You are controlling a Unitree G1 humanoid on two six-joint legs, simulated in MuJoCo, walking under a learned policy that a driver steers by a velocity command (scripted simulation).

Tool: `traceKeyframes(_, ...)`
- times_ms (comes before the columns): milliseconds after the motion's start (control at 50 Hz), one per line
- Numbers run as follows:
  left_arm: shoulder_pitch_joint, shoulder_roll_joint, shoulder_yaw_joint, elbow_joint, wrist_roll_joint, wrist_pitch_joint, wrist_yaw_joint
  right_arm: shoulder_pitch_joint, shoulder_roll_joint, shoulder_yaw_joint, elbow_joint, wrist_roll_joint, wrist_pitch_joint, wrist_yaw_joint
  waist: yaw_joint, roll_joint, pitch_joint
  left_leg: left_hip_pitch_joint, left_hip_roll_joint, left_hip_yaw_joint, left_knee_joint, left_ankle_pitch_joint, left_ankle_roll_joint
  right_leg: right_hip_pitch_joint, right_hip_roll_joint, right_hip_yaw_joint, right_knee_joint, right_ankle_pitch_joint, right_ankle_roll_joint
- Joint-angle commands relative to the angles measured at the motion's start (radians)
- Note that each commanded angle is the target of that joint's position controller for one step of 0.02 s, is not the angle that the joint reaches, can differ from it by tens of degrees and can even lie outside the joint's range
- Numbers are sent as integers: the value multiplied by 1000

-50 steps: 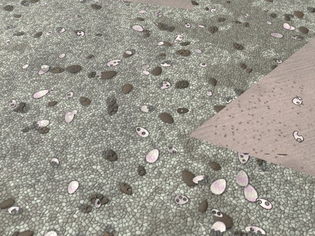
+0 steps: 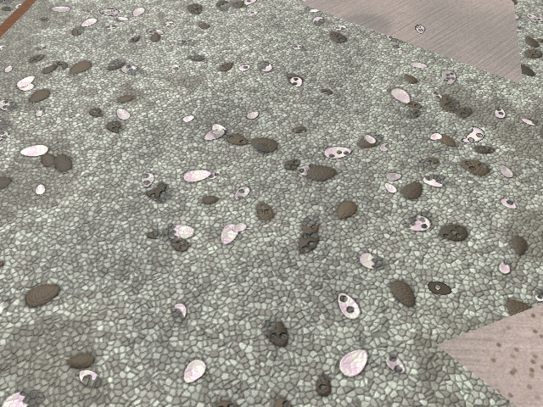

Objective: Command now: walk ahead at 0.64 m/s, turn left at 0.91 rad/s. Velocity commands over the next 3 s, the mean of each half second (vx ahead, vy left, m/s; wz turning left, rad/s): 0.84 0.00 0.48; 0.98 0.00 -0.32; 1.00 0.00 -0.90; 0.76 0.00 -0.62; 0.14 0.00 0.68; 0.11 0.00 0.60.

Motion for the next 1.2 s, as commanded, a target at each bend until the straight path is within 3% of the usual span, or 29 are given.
traceKeyframes(20, 14, 75, 28, -82, -20, -31, -6, -100, -128, -30, -123, 2, -6, 1, 57, 128, -27, -98, 212, -309, -175, -509, 89, 205, 32, -60, -87, -1, 1)
traceKeyframes(60, 157, 104, 48, -55, -32, -38, -2, -180, -94, -17, -174, 4, 0, 11, 145, 134, -7, -258, 175, -289, -115, -523, 32, 444, -12, -75, -249, 38, -34)
traceKeyframes(80, 272, 140, 64, -20, -31, -38, 5, -173, -43, -3, -182, 10, -4, 17, 174, 63, -40, -358, 112, -171, 54, -520, -30, 612, -102, -64, -330, 27, -62)
traceKeyframes(100, 280, 156, 61, -38, -17, -36, 3, -66, 65, 28, -158, 10, -11, 22, 115, -144, -112, -391, 39, -18, 400, -481, -37, 680, -328, 193, -346, -194, -112)
traceKeyframes(120, 215, 230, 76, -66, 38, -40, -12, -70, 17, 22, -221, 21, -38, 36, 56, -350, -38, -638, 85, 16, 579, -390, -16, 597, -452, 577, -485, -578, -230)
traceKeyframes(160, 158, 142, 61, -87, -1, -48, -7, -79, -79, 7, -182, -4, -53, 50, 51, -186, 47, -696, 171, 52, 753, -232, -31, 522, -426, 478, -491, -542, -233)
traceKeyframes(200, 192, 144, 52, -82, -6, -46, -14, -68, -59, 10, -156, -33, -52, 51, 53, -77, 59, -626, 180, 91, 815, -134, -48, 448, -322, 299, -485, -390, -192)
traceKeyframes(280, 277, 121, 33, -36, 11, -53, -21, -111, -33, 19, -154, -9, -62, 45, 75, -126, 106, -591, 193, 109, 810, 11, -76, 378, -267, 149, -533, -254, -218)
traceKeyframes(420, 393, 128, 12, 41, -17, -29, -16, -301, 3, 36, -196, 0, -87, 82, 159, -182, 163, -461, 255, 266, 425, 99, -101, 449, -294, -5, -601, -38, -214)
traceKeyframes(520, 400, 180, 20, 79, -34, -4, -21, -297, -31, 28, -203, 9, -97, 110, 116, -220, 196, -218, 198, 327, 185, -79, -28, 504, -335, -91, -556, 236, -210)
traceKeyframes(560, 385, 195, 20, 96, -19, 10, -15, -36, -107, -14, -140, 10, -91, 94, -54, -217, 26, 136, 124, 383, 149, -125, 30, 473, -305, -180, -219, 753, -186)
traceKeyframes(580, 355, 178, 10, 69, -3, 2, -9, 229, -169, -43, -67, 8, -80, 76, -183, -159, -140, 534, 212, 265, 213, -125, 63, 214, -273, -188, 116, 695, -153)
traceKeyframes(600, 431, -15, -42, 1, 1, -29, -17, 350, -326, -68, -30, -20, -76, 66, -122, 265, -339, 915, 496, -269, 83, -525, 189, -198, -89, -145, 557, -50, -96)
traceKeyframes(620, 385, 44, -31, 10, -46, -68, -16, 404, -234, -45, -18, -23, -87, 72, -148, 278, -450, 888, 550, -604, -157, -828, 201, -291, -48, 34, 724, -245, -127)
traceKeyframes(640, 233, 108, -4, -27, -94, -71, -20, 338, -162, -21, 0, -23, -95, 71, -138, 186, -207, 753, 551, -470, -173, -697, 148, -438, -94, 7, 788, -175, -140)
traceKeyframes(680, 167, 74, -10, -36, -59, -58, -21, 195, -100, -2, 2, -35, -99, 76, -51, 49, -27, 450, 482, -193, -162, -470, 111, -395, -176, -29, 703, -17, -134)
traceKeyframes(720, 243, 39, -4, -6, -59, -13, -38, 91, -16, 14, 15, -51, -111, 83, 45, 114, 27, 247, 416, -5, -203, -338, 72, -266, -218, -11, 659, 86, -122)
traceKeyframes(800, 188, 25, 4, -11, -54, 37, -37, 70, -23, 6, 59, -51, -134, 72, 69, 48, 144, 139, 375, 255, -280, -19, 19, -310, -189, 7, 574, 237, -98)
traceKeyframes(920, -23, 29, 0, -81, -41, 7, -76, 158, -75, 9, 118, -53, -137, 28, 11, -35, 222, 287, 363, 458, -332, 269, -64, -313, -112, -147, 192, 502, -145)
traceKeyframes(980, -95, 43, 7, -139, -45, -6, -115, 188, -151, 1, 126, -58, -112, 0, 17, 8, 177, 417, 369, 510, -207, 820, -130, -182, -30, -303, 44, 436, -190)
traceKeyframes(1020, 26, 97, 34, -137, -60, 7, -120, 158, -223, -18, 111, -62, -82, -28, 112, 106, 74, 488, 404, 511, 10, 1265, -126, -16, 38, -363, 67, 309, -209)
traceKeyframes(1040, 213, 150, 60, -99, -63, 24, -113, 96, -247, -27, 89, -61, -70, -32, 215, 145, -9, 450, 424, 494, 215, 1400, -107, 172, 49, -346, 104, 227, -236)
traceKeyframes(1060, 495, 235, 100, -22, -55, 43, -95, 8, -251, -31, 52, -57, -71, -22, 341, 127, -115, 293, 404, 458, 530, 1323, -83, 501, 28, -249, 61, 202, -282)
traceKeyframes(1080, 583, 237, 102, 26, -53, 59, -65, -61, -141, -4, 38, -40, -93, 8, 360, -89, -56, 44, 217, 457, 996, 326, -80, 656, -22, -125, -43, 213, -311)
traceKeyframes(1100, 463, 226, 79, -5, -7, 45, -69, 85, 68, 56, -27, -37, -143, 37, 120, -440, -72, -374, 72, 267, 1336, -499, -89, 824, -129, 284, -66, 113, -452)
traceKeyframes(1120, 398, 154, 59, -55, 13, 27, -65, 69, 11, 63, -88, -7, -188, 58, 115, -337, -204, -506, 84, 87, 1340, -439, -25, 849, -250, 671, -337, -330, -533)
traceKeyframes(1140, 403, 115, 56, -64, 8, 10, -68, -46, -72, 44, -111, 11, -204, 61, 129, -128, -102, -503, 127, 83, 1228, -350, 16, 733, -254, 703, -471, -426, -467)
traceKeyframes(1160, 332, 117, 55, -76, 0, -5, -76, -54, -69, 39, -118, 1, -201, 57, 48, 80, -11, -460, 170, 85, 1092, -266, 17, 554, -245, 666, -496, -416, -425)
traceKeyframes(1200, 200, 131, 57, -113, -5, -20, -70, -2, -64, 33, -93, -34, -165, 44, -34, 113, 67, -333, 225, 67, 949, -214, -42, 293, -158, 541, -499, -269, -414)
Next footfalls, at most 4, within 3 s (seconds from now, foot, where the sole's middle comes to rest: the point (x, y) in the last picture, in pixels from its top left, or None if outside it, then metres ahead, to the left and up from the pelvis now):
0.08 right None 0.10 -0.15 -0.78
0.58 left None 0.35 0.25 -0.78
1.06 right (211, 298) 0.81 0.16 -0.78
1.50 left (183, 191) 1.22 0.28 -0.78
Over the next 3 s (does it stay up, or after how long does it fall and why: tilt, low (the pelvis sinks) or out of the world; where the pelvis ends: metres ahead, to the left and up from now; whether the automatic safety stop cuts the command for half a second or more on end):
stays up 1.46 -0.06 0.00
